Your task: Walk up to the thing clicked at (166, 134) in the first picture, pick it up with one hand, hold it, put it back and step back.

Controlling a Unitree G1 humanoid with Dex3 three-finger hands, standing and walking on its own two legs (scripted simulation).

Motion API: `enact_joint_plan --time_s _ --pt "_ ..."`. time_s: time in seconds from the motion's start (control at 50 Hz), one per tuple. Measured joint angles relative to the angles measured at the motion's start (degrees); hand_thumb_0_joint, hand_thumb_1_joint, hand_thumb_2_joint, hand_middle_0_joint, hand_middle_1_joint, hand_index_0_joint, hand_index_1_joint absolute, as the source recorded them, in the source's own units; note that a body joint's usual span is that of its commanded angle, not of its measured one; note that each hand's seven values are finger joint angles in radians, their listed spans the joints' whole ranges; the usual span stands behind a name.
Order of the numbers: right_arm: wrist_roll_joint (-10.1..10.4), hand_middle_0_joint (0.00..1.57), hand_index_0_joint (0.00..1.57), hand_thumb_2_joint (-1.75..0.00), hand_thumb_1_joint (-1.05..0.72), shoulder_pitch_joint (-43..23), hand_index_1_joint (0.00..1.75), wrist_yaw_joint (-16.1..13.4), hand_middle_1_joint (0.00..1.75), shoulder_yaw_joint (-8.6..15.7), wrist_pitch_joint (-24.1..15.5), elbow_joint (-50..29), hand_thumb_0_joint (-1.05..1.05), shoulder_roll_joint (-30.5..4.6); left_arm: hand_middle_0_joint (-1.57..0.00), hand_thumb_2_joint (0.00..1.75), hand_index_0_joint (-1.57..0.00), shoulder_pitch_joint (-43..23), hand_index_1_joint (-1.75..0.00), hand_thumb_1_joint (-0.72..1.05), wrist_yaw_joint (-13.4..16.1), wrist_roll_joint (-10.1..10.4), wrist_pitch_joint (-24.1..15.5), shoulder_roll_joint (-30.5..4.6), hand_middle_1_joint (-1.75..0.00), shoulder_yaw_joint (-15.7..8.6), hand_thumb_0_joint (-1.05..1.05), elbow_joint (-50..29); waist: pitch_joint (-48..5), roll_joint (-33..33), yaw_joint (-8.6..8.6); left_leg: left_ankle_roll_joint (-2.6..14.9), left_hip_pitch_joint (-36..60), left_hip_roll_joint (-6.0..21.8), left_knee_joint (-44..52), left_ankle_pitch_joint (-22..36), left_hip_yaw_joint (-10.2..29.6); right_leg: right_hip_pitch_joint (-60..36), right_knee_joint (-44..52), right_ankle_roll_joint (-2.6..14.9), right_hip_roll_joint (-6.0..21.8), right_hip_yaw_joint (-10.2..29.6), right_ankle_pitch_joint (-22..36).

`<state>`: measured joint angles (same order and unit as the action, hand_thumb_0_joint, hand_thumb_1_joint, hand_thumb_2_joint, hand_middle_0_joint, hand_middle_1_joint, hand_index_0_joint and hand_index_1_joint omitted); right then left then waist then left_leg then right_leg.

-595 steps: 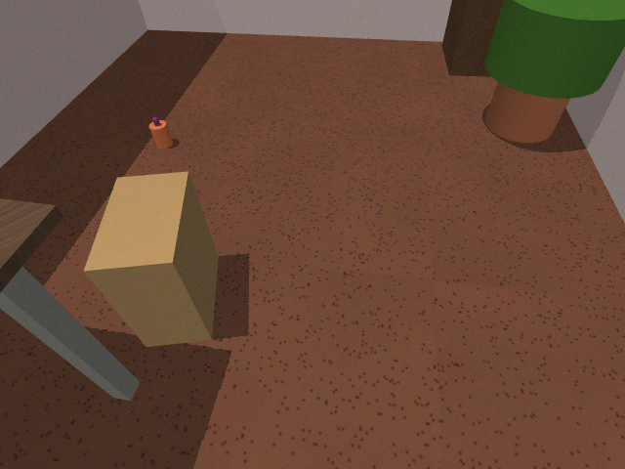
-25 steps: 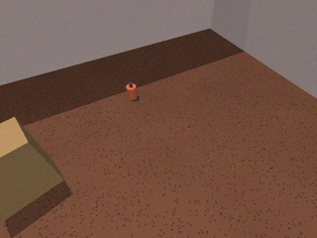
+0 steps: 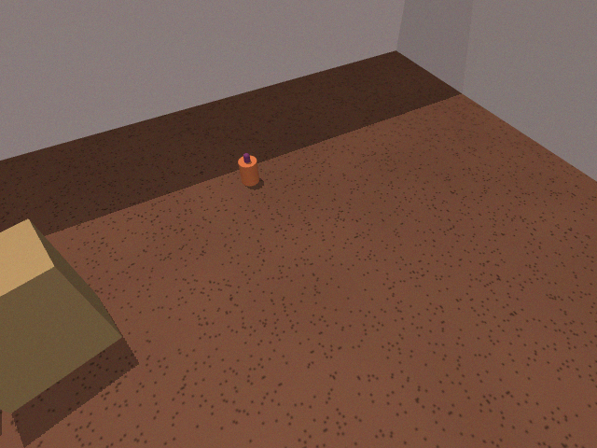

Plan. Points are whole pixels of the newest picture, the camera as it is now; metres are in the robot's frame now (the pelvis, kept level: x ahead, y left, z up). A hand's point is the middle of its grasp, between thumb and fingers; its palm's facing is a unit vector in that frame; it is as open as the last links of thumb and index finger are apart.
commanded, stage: stand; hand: left
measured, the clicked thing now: (248, 167) +1.41 +0.29 -0.70
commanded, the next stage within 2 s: walk up in 0.02 s
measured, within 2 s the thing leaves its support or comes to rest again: neither
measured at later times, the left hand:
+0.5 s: hand (95, 443) +0.16 +0.35 -0.17, palm faces +0.04 -0.94 -0.33, open 7.4 cm
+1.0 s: hand (176, 267) +0.45 +0.27 -0.12, palm faces +0.08 -0.92 -0.39, open 7.4 cm
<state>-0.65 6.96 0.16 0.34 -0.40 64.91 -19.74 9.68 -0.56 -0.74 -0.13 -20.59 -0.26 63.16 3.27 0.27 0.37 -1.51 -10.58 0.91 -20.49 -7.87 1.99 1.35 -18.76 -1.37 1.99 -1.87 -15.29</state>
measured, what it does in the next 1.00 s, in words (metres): walks ahead: left foot, then right foot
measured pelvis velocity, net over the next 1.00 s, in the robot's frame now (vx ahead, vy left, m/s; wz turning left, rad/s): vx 0.40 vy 0.00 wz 0.06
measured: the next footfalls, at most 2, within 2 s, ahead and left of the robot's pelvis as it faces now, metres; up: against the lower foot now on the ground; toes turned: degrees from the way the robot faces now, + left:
left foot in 0.30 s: +0.22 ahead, +0.18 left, +0.00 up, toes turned +7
right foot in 0.80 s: +0.47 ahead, -0.09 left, +0.00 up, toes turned -1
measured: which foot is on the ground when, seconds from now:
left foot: down 0.00-0.08, up 0.10-0.28, down 0.30-0.84, up 0.86-1.00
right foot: down 0.00-0.34, up 0.36-0.78, down 0.80-1.00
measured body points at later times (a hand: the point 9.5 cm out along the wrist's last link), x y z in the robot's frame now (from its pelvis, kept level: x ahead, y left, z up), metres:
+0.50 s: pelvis +0.15 +0.06 -0.01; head +0.15 +0.09 +0.44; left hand +0.16 +0.40 -0.14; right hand +0.24 -0.25 -0.11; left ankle +0.18 +0.17 -0.75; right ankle +0.13 -0.09 -0.68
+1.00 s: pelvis +0.40 +0.00 -0.01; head +0.41 -0.03 +0.44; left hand +0.45 +0.32 -0.09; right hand +0.49 -0.31 -0.14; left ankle +0.35 +0.16 -0.66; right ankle +0.43 -0.09 -0.75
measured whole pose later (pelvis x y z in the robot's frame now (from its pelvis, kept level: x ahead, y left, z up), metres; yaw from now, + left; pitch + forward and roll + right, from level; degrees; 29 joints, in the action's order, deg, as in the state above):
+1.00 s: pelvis +0.40 +0.00 -0.01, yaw +4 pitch -3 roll +2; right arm 0.0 16.5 2.5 3.3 -2.9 51.7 -24.0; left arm 14.8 -3.6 0.0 -5.1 -20.8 -2.9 50.4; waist 4.2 -2.9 1.7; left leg 2.3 -22.9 1.5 -63.3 -18.5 2.0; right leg 13.0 -29.1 2.6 2.0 -4.7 -13.2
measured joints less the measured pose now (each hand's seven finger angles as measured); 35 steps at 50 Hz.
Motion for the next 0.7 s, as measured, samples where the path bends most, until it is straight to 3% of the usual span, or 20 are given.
enact_joint_plan --time_s 0.04,0.1,0.14,0.2,0.28,0.32,0.34,0.38,0.42,0.48,0.62,0.7 --pt "-0.19 0.21 0.21 -0.9 -0.9 0.35 0.3 0.47 0.3 0.62 0.05 -0.49 0.0 0.03 -0.21 0.9 -0.2 0.2 -0.3 0.91 -0.47 -0.22 -0.04 0.0 -0.3 -0.51 0.0 -0.29 -0.1 -0.04 -0.07 0.55 -0.51 -0.06 -1.14 -1.63 0.16 0.31 -0.92 0.51 0.01 -0.26 -1.56" --pt "-0.98 0.21 0.21 -0.9 -0.9 2.93 0.3 2.21 0.3 2.38 0.11 -2.1 0.01 -0.68 -0.21 0.9 -0.2 1.9 -0.3 0.9 -2.04 -1.11 -1.07 -0.52 -0.3 -2.19 0.0 -1.88 -1.83 -0.22 0.07 2.13 -3.4 -0.15 -8.39 -10.46 0.17 0.93 -4.04 2.18 0.1 -1.29 -7.39" --pt "-1.46 0.21 0.21 -0.9 -0.9 4.33 0.3 2.76 0.3 3.19 0.63 -2.49 0.01 -1.58 -0.21 0.9 -0.2 3.19 -0.3 0.9 -2.38 -1.54 -2.04 -1.09 -0.3 -3.13 0.0 -3.36 -2.68 0.07 0.93 2.25 -6.89 -0.28 -16.25 -13.14 -1.36 -0.13 -2.84 2.57 0.7 -2.0 -4.51" --pt "-1.6 0.21 0.21 -0.9 -0.9 4.83 0.3 3.43 0.3 4.2 0.48 -3.06 0.01 -3.48 -0.21 0.9 -0.2 5.17 -0.3 0.9 -2.38 -1.78 -3.16 -1.72 -0.3 -4.05 0.0 -4.61 -2.1 -0.5 2.57 2.28 -10.91 0.36 -21.36 -14.33 -1.78 -3.29 -0.52 1.83 1.12 -2.64 -4.19" --pt "-1.37 0.2 0.21 -0.9 -0.9 4.06 0.3 4.57 0.3 5.28 -0.7 -5.53 0.01 -4.74 -0.21 0.9 -0.2 7.6 -0.3 0.9 -2.7 -1.94 -2.73 -4.15 -0.3 -4.58 0.0 -4.8 -0.47 -0.39 2.97 2.33 -13.26 2.35 -15.8 -10.73 -2.4 -6.9 -0.66 -0.09 1.79 -3.86 -7.13" --pt "-1.37 0.2 0.21 -0.9 -0.9 3.43 0.3 4.74 0.3 5.89 -1.71 -6.97 0.01 -4.61 -0.21 0.9 -0.2 8.32 -0.3 0.9 -2.75 -1.67 -2.13 -5.65 -0.3 -4.82 0.0 -4.51 0.59 1.15 2.76 2.12 -12.35 1.85 -13.89 -1.57 -3.7 -6.44 -6.37 -0.43 3.59 -3.81 -11.29" --pt "-1.54 0.2 0.21 -0.9 -0.9 2.93 0.3 4.57 0.3 6.3 -2.39 -7.76 0.01 -4.37 -0.21 0.9 -0.2 8.46 -0.3 0.9 -2.58 -1.53 -1.69 -6.07 -0.3 -4.92 0.0 -4.26 1.3 2.37 2.59 2.26 -12.13 0.96 -15.43 -0.86 -4.78 -4.15 -13.2 0.79 5.25 -3.06 -13.2" --pt "-1.55 0.2 0.21 -0.9 -0.91 2.77 0.3 3.95 0.3 6.65 -3.44 -9.59 0.01 -3.86 -0.21 0.9 -0.2 8.04 -0.3 0.91 -2.27 -1.04 -0.65 -5.74 -0.3 -4.57 0.0 -3.89 2.02 2.57 1.17 2.76 -11.71 0.33 -18.05 -4.63 -5.05 3.24 -30.18 2.99 2.88 2.62 -15.35" --pt "-0.88 0.2 0.21 -0.9 -0.91 3.62 0.3 3.73 0.3 6.11 -3.45 -10.28 0.0 -2.98 -0.2 0.9 -0.2 7.22 -0.3 0.91 -2.41 -0.45 -0.26 -5.48 -0.3 -3.63 0.0 -4.31 1.87 2.63 0.04 3.33 -9.07 -0.1 -15.82 -5.55 -4.73 10.3 -40.97 4.47 0.05 5.05 -13.02" --pt "-0.42 0.21 0.21 -0.9 -0.9 5.6 0.3 3.36 0.3 4.85 -3.25 -10.49 0.0 -2.07 -0.2 0.9 -0.2 6.37 -0.3 0.91 -3.07 0.36 -1.31 -5.1 -0.3 -2.87 0.01 -6.03 1.29 3.13 0.0 3.43 -3.55 -0.57 -9.74 -4.7 -5.37 18.81 -43.57 4.47 -0.16 5.24 -6.79" --pt "-0.41 0.21 0.21 -0.9 -0.9 10.38 0.3 3.42 0.3 3.81 -4.25 -11.18 0.0 -1.2 -0.2 0.9 -0.2 5.73 -0.3 0.91 -4.9 -0.34 -1.51 -4.78 -0.3 -3.12 0.0 -8.28 -0.07 3.39 -0.41 3.37 6.53 -1.76 -1.21 -6.05 -6.01 27.91 -30.66 1.32 3.03 4.29 2.3" --pt "-0.4 0.21 0.21 -0.9 -0.9 11.82 0.3 3.38 0.3 3.84 -4.46 -12.02 0.01 -2.01 -0.2 0.9 -0.2 5.18 -0.3 0.91 -5.75 -0.72 -1.14 -4.32 -0.3 -3.26 0.0 -8.38 -0.22 2.12 -1.02 2.29 10.42 -1.53 0.32 -8.82 -6.19 27.86 -21.06 1.54 4.41 2.67 6.85"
